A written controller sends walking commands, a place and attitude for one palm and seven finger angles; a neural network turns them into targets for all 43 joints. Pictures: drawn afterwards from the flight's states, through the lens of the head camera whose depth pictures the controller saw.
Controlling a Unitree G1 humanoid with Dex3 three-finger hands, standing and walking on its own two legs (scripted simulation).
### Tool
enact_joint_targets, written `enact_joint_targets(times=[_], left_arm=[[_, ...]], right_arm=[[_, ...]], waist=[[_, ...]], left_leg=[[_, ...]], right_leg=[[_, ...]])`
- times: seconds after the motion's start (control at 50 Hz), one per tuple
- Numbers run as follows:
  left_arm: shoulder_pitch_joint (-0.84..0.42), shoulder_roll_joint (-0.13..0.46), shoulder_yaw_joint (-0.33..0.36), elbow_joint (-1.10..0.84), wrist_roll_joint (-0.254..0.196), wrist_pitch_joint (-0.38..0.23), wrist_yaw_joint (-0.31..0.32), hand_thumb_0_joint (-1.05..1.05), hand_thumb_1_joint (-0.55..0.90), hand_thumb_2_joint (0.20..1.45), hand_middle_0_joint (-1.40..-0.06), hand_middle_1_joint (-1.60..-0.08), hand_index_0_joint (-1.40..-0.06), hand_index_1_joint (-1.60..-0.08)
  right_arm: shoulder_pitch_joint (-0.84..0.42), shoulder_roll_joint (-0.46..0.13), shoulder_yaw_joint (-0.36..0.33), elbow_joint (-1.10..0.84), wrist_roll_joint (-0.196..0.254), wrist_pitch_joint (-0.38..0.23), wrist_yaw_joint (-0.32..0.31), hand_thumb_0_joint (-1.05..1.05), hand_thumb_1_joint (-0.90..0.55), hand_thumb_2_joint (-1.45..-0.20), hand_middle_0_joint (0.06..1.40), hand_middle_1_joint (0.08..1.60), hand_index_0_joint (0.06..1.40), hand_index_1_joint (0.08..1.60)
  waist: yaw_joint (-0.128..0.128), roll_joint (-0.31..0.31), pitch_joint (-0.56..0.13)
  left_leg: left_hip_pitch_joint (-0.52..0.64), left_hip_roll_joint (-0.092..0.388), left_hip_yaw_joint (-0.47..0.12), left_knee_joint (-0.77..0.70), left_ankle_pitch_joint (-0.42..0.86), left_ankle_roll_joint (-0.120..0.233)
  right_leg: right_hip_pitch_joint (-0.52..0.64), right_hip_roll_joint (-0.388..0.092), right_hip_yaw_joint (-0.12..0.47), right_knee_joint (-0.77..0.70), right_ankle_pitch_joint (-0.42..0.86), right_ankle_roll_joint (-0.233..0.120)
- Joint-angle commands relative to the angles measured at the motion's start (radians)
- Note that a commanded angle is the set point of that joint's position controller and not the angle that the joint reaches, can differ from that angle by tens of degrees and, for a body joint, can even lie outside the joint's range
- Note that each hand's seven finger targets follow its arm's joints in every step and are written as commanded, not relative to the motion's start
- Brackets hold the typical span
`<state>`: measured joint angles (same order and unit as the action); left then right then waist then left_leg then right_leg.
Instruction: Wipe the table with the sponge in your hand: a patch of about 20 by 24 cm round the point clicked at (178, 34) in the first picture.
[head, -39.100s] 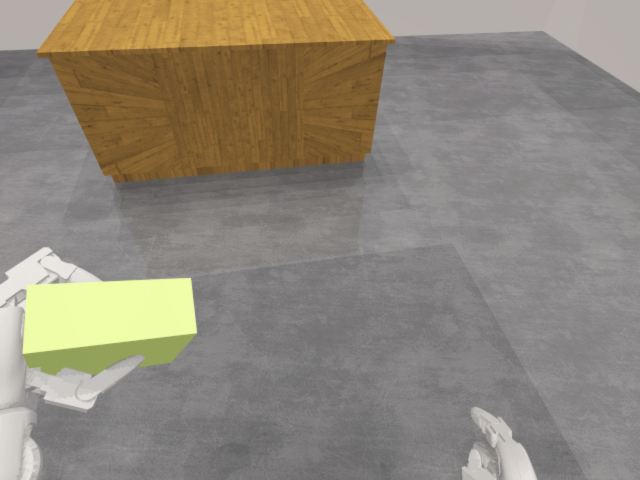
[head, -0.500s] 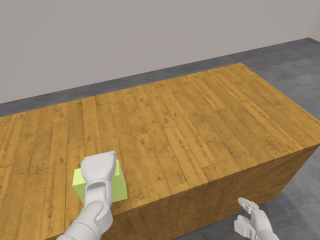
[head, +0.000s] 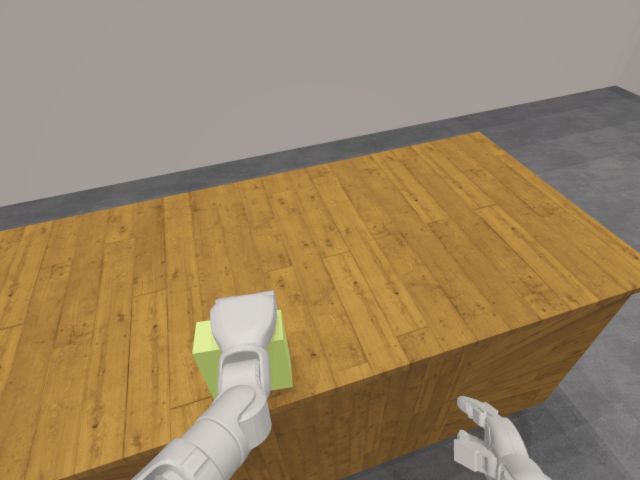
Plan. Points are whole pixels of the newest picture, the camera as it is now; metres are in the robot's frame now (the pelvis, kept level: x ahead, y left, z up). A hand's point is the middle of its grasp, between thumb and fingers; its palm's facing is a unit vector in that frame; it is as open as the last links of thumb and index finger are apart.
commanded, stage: slide across to the third lane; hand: left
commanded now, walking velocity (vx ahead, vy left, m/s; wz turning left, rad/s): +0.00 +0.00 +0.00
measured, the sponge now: (249, 363) +0.30 +0.16 -0.05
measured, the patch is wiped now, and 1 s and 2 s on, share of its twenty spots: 0.85 0.95 1.00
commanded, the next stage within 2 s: wipe forward along the third lane in 0.10 s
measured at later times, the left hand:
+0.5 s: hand (254, 336) +0.32 +0.15 -0.01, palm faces -0.11 -0.03 -0.99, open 9.6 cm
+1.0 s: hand (250, 304) +0.37 +0.17 -0.01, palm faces -0.09 +0.00 -1.00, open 9.6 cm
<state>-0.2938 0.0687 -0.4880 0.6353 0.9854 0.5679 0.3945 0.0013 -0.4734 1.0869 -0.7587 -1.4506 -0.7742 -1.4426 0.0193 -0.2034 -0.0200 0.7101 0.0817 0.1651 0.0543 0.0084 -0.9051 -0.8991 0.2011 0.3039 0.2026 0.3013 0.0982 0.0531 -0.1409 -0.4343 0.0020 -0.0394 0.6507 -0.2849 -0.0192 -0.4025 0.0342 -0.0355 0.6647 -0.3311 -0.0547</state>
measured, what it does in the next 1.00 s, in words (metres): stands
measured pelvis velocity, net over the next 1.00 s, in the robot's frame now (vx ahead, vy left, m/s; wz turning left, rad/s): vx -0.03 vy -0.01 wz -0.04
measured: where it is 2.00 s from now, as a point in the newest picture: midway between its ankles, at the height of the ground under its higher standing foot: outside the picture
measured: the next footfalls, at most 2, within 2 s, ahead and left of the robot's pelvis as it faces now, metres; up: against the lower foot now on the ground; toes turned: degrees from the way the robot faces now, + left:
none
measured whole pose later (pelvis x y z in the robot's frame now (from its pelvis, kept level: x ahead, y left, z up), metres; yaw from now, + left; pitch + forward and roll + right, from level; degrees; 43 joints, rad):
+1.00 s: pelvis -0.03 -0.01 -0.01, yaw -2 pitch +11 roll +0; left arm -0.69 0.15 -0.20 1.11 0.97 0.48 0.45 0.01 -0.57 1.17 -0.83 -1.39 -0.84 -1.38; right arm 0.15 -0.23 -0.02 0.77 0.06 0.11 -0.04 0.01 -0.91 -0.90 0.20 0.30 0.20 0.30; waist -0.03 0.04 -0.17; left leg -0.66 0.03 -0.03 0.72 -0.27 -0.01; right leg -0.64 0.07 -0.02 0.73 -0.29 -0.06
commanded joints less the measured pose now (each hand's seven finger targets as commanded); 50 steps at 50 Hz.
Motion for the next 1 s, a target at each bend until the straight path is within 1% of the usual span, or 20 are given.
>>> enact_joint_targets(times=[0.0, 0.06, 0.08, 0.14, 0.18, 0.2, 0.24, 0.28, 0.36, 0.38, 0.4, 0.48, 0.54, 0.58, 0.66, 0.68, 0.74, 0.78, 0.88, 0.98], left_arm=[[-0.225, -0.001, 0.065, -0.103, -0.023, -0.017, 0.001, 0.000, 0.100, 1.300, -1.200, -1.600, -1.200, -1.600], [-0.224, -0.020, 0.048, -0.094, -0.027, -0.020, 0.000, 0.000, 0.100, 1.300, -1.200, -1.600, -1.200, -1.600], [-0.205, 0.011, 0.084, -0.092, -0.031, -0.021, -0.001, 0.000, 0.100, 1.300, -1.200, -1.600, -1.200, -1.600], [-0.224, -0.008, 0.059, -0.093, -0.036, -0.029, -0.001, 0.000, 0.100, 1.300, -1.200, -1.600, -1.200, -1.600], [-0.202, 0.071, 0.138, -0.081, -0.036, -0.032, 0.003, 0.000, 0.100, 1.300, -1.200, -1.600, -1.200, -1.600], [-0.213, 0.028, 0.092, -0.069, -0.031, -0.030, 0.001, 0.000, 0.100, 1.300, -1.200, -1.600, -1.200, -1.600], [-0.281, 0.017, 0.084, -0.042, -0.024, -0.037, 0.006, 0.000, 0.100, 1.300, -1.200, -1.600, -1.200, -1.600], [-0.282, 0.070, 0.139, -0.008, -0.017, -0.040, 0.010, 0.000, 0.100, 1.300, -1.200, -1.600, -1.200, -1.600], [-0.319, 0.056, 0.137, 0.047, -0.006, -0.056, 0.022, 0.000, 0.100, 1.300, -1.200, -1.600, -1.200, -1.600], [-0.339, 0.100, 0.185, 0.057, -0.002, -0.061, 0.028, 0.000, 0.100, 1.300, -1.200, -1.600, -1.200, -1.600], [-0.364, 0.060, 0.145, 0.074, 0.004, -0.064, 0.029, 0.000, 0.100, 1.300, -1.200, -1.600, -1.200, -1.600], [-0.426, 0.097, 0.198, 0.146, 0.020, -0.083, 0.046, 0.000, 0.100, 1.300, -1.200, -1.600, -1.200, -1.600], [-0.469, 0.076, 0.188, 0.196, 0.020, -0.094, 0.061, 0.000, 0.100, 1.300, -1.200, -1.600, -1.200, -1.600], [-0.485, 0.131, 0.248, 0.225, 0.021, -0.098, 0.072, 0.000, 0.100, 1.300, -1.200, -1.600, -1.200, -1.600], [-0.530, 0.112, 0.230, 0.300, 0.022, -0.086, 0.086, 0.000, 0.100, 1.300, -1.200, -1.600, -1.200, -1.600], [-0.535, 0.144, 0.260, 0.325, 0.024, -0.078, 0.087, 0.000, 0.100, 1.300, -1.200, -1.600, -1.200, -1.600], [-0.616, 0.156, 0.254, 0.345, 0.023, -0.070, 0.092, 0.000, 0.100, 1.300, -1.200, -1.600, -1.200, -1.600], [-0.646, 0.215, 0.302, 0.372, 0.020, -0.070, 0.096, 0.000, 0.100, 1.300, -1.200, -1.600, -1.200, -1.600], [-0.668, 0.279, 0.338, 0.406, 0.003, -0.074, 0.088, 0.000, 0.100, 1.300, -1.200, -1.600, -1.200, -1.600], [-0.709, 0.279, 0.321, 0.439, 0.006, -0.079, 0.074, 0.000, 0.100, 1.300, -1.200, -1.600, -1.200, -1.600]], right_arm=[[-0.202, -0.115, -0.032, -0.159, -0.003, -0.034, -0.014, 0.000, -0.900, -0.900, 0.200, 0.300, 0.200, 0.300], [-0.203, -0.111, -0.032, -0.164, -0.001, -0.034, -0.018, 0.000, -0.900, -0.900, 0.200, 0.300, 0.200, 0.300], [-0.201, -0.117, -0.034, -0.162, -0.004, -0.034, -0.020, 0.000, -0.900, -0.900, 0.200, 0.300, 0.200, 0.300], [-0.194, -0.113, -0.033, -0.170, 0.000, -0.037, -0.025, 0.000, -0.900, -0.900, 0.200, 0.300, 0.200, 0.300], [-0.193, -0.124, -0.039, -0.160, -0.003, -0.039, -0.032, 0.000, -0.900, -0.900, 0.200, 0.300, 0.200, 0.300], [-0.187, -0.118, -0.033, -0.163, -0.001, -0.038, -0.035, 0.000, -0.900, -0.900, 0.200, 0.300, 0.200, 0.300], [-0.176, -0.118, -0.034, -0.151, 0.001, -0.044, -0.038, 0.000, -0.900, -0.900, 0.200, 0.300, 0.200, 0.300], [-0.170, -0.127, -0.037, -0.139, -0.005, -0.048, -0.045, 0.000, -0.900, -0.900, 0.200, 0.300, 0.200, 0.300], [-0.145, -0.122, -0.037, -0.125, -0.009, -0.058, -0.053, 0.000, -0.900, -0.900, 0.200, 0.300, 0.200, 0.300], [-0.139, -0.128, -0.039, -0.117, -0.012, -0.059, -0.056, 0.000, -0.900, -0.900, 0.200, 0.300, 0.200, 0.300], [-0.133, -0.121, -0.035, -0.120, -0.011, -0.061, -0.058, 0.000, -0.900, -0.900, 0.200, 0.300, 0.200, 0.300], [-0.107, -0.126, -0.039, -0.098, -0.019, -0.071, -0.066, 0.000, -0.900, -0.900, 0.200, 0.300, 0.200, 0.300], [-0.088, -0.118, -0.038, -0.093, -0.021, -0.077, -0.072, 0.000, -0.900, -0.900, 0.200, 0.300, 0.200, 0.300], [-0.075, -0.125, -0.040, -0.084, -0.027, -0.080, -0.076, 0.000, -0.900, -0.900, 0.200, 0.300, 0.200, 0.300], [-0.056, -0.121, -0.033, -0.081, -0.026, -0.079, -0.083, 0.000, -0.900, -0.900, 0.200, 0.300, 0.200, 0.300], [-0.055, -0.127, -0.034, -0.076, -0.028, -0.079, -0.085, 0.000, -0.900, -0.900, 0.200, 0.300, 0.200, 0.300], [-0.034, -0.127, -0.032, -0.076, -0.026, -0.081, -0.091, 0.000, -0.900, -0.900, 0.200, 0.300, 0.200, 0.300], [-0.023, -0.131, -0.034, -0.071, -0.028, -0.084, -0.095, 0.000, -0.900, -0.900, 0.200, 0.300, 0.200, 0.300], [0.007, -0.138, -0.032, -0.073, -0.026, -0.095, -0.104, 0.000, -0.900, -0.900, 0.200, 0.300, 0.200, 0.300], [0.041, -0.142, -0.033, -0.072, -0.022, -0.105, -0.101, 0.000, -0.900, -0.900, 0.200, 0.300, 0.200, 0.300]], waist=[[-0.031, -0.144, -0.159], [-0.039, -0.149, -0.135], [-0.024, -0.159, -0.146], [-0.042, -0.157, -0.128], [-0.024, -0.158, -0.133], [-0.039, -0.153, -0.132], [-0.060, -0.181, -0.097], [-0.048, -0.169, -0.099], [-0.062, -0.182, -0.121], [-0.055, -0.181, -0.127], [-0.071, -0.169, -0.120], [-0.076, -0.196, -0.128], [-0.095, -0.211, -0.131], [-0.085, -0.199, -0.152], [-0.109, -0.205, -0.131], [-0.102, -0.188, -0.132], [-0.124, -0.181, -0.145], [-0.121, -0.181, -0.162], [-0.127, -0.177, -0.203], [-0.145, -0.156, -0.192]], left_leg=[[0.103, -0.034, 0.032, -0.069, 0.106, 0.043], [0.095, -0.038, 0.034, -0.071, 0.097, 0.044], [0.094, -0.036, 0.027, -0.078, 0.096, 0.042], [0.094, -0.038, 0.037, -0.079, 0.080, 0.046], [0.094, -0.040, 0.033, -0.086, 0.072, 0.043], [0.091, -0.040, 0.041, -0.087, 0.069, 0.045], [0.081, -0.035, 0.036, -0.090, 0.052, 0.044], [0.074, -0.038, 0.034, -0.092, 0.039, 0.042], [0.057, -0.035, 0.045, -0.081, 0.042, 0.043], [0.050, -0.034, 0.038, -0.085, 0.038, 0.040], [0.042, -0.034, 0.045, -0.082, 0.029, 0.042], [0.015, -0.029, 0.042, -0.070, 0.004, 0.040], [-0.013, -0.028, 0.050, -0.053, -0.015, 0.042], [-0.032, -0.027, 0.048, -0.048, -0.023, 0.039], [-0.075, -0.026, 0.056, -0.033, -0.055, 0.039], [-0.085, -0.026, 0.053, -0.033, -0.064, 0.037], [-0.104, -0.025, 0.058, -0.020, -0.079, 0.042], [-0.125, -0.024, 0.055, -0.013, -0.087, 0.042], [-0.165, -0.021, 0.058, 0.005, -0.091, 0.045], [-0.177, -0.017, 0.057, 0.007, -0.098, 0.047]], right_leg=[[0.065, -0.003, 0.062, -0.148, 0.218, -0.018], [0.059, -0.006, 0.075, -0.164, 0.213, -0.016], [0.068, -0.001, 0.087, -0.172, 0.209, -0.020], [0.063, -0.008, 0.088, -0.183, 0.185, -0.013], [0.072, -0.006, 0.113, -0.205, 0.162, -0.016], [0.069, -0.011, 0.095, -0.194, 0.159, -0.011], [0.036, -0.008, 0.093, -0.198, 0.148, -0.009], [0.026, -0.005, 0.110, -0.211, 0.121, -0.012], [0.019, -0.012, 0.097, -0.191, 0.146, -0.005], [0.016, -0.006, 0.106, -0.190, 0.140, -0.009], [0.004, -0.011, 0.091, -0.179, 0.130, -0.004], [-0.035, -0.008, 0.096, -0.177, 0.098, -0.001], [-0.056, -0.014, 0.086, -0.168, 0.073, 0.009], [-0.057, -0.012, 0.101, -0.166, 0.066, 0.007], [-0.095, -0.018, 0.094, -0.164, 0.012, 0.019], [-0.108, -0.014, 0.099, -0.167, -0.009, 0.015], [-0.124, -0.018, 0.091, -0.159, -0.038, 0.022], [-0.121, -0.017, 0.093, -0.153, -0.059, 0.025], [-0.096, -0.022, 0.112, -0.151, -0.073, 0.034], [-0.123, -0.017, 0.104, -0.146, -0.072, 0.033]])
